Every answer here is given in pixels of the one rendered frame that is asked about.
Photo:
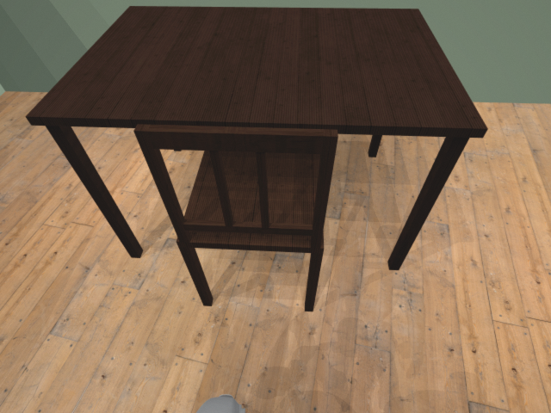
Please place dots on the table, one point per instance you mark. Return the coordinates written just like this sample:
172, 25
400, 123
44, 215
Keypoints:
358, 71

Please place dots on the chair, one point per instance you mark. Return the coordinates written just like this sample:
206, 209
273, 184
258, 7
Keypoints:
257, 188

